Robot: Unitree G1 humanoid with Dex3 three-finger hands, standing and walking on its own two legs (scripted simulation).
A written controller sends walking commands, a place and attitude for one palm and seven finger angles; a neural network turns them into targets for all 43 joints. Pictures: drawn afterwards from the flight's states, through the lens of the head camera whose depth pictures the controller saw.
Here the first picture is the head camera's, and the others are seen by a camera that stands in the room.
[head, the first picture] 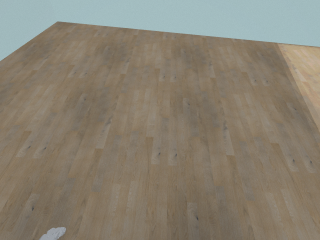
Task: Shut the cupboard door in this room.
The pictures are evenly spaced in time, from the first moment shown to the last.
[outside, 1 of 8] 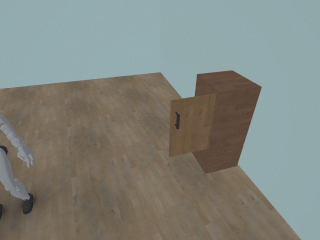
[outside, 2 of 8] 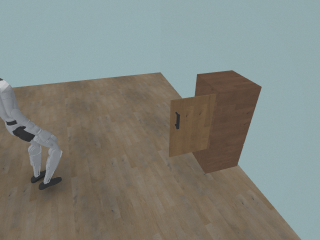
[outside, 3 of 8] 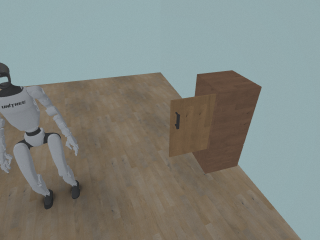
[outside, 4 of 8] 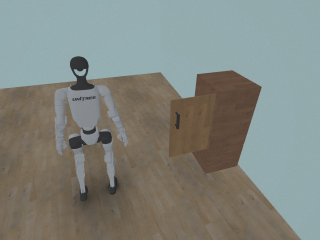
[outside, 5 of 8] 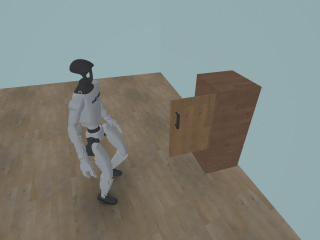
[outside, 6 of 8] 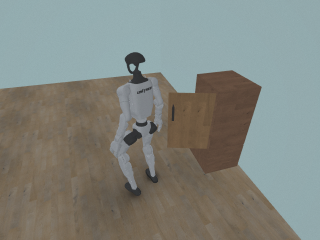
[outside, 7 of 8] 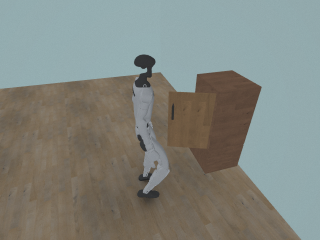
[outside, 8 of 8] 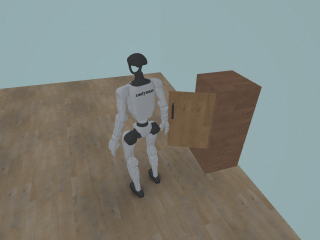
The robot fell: no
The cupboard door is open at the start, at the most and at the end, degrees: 91 91 66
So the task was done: no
